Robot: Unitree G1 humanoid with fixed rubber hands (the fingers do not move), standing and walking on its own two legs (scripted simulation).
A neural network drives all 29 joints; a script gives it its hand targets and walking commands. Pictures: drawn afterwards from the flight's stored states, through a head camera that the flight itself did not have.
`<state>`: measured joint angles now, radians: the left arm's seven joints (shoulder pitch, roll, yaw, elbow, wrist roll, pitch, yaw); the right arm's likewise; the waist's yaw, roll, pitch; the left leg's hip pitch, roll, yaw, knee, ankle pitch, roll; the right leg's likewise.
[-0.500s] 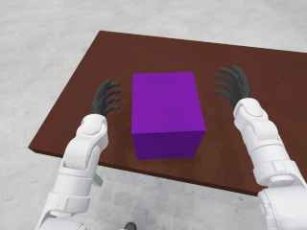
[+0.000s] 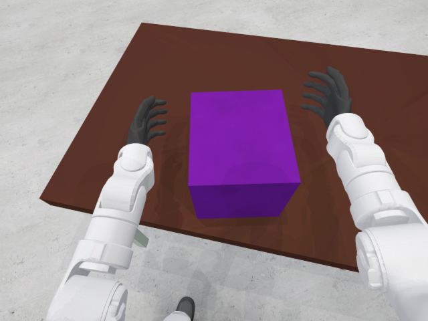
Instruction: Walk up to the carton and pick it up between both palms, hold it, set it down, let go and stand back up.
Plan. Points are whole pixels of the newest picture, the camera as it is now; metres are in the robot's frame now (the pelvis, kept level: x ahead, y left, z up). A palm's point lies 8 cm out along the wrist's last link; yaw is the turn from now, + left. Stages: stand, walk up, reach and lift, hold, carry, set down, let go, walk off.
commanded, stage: reach and lift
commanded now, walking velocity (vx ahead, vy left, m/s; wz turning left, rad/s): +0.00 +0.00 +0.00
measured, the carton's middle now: (237, 157) +0.43 +0.05 -0.01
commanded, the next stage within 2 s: none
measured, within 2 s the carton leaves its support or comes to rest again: neither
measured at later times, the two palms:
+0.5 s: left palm (151, 160) +0.39 +0.21 +0.00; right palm (317, 140) +0.49 -0.10 +0.01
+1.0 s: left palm (166, 160) +0.39 +0.18 +0.01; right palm (306, 142) +0.48 -0.08 +0.01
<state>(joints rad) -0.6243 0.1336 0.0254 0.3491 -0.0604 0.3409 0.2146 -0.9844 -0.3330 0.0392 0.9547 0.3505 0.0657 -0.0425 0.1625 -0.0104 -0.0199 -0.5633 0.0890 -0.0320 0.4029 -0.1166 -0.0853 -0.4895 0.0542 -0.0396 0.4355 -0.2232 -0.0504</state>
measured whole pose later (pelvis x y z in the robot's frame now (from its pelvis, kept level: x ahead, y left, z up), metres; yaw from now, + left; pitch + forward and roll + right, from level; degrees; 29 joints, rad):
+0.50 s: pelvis +0.00 +0.01 -0.01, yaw -1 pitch +25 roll -2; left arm -0.62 0.05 0.05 0.64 0.02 -0.06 0.18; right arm -0.94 -0.30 0.04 1.13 0.23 -0.22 0.01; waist 0.18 0.00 -0.11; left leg -0.77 0.09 -0.03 0.45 -0.11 -0.07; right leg -0.68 0.06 -0.04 0.44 -0.19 -0.04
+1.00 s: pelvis +0.00 +0.01 -0.01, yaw -1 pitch +26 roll -2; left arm -0.62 -0.10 0.20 0.65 0.22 -0.10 0.19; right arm -0.94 -0.17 -0.13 1.13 -0.04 -0.26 -0.01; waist 0.16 0.01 -0.15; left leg -0.79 0.09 -0.03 0.44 -0.10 -0.07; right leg -0.70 0.06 -0.04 0.44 -0.19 -0.04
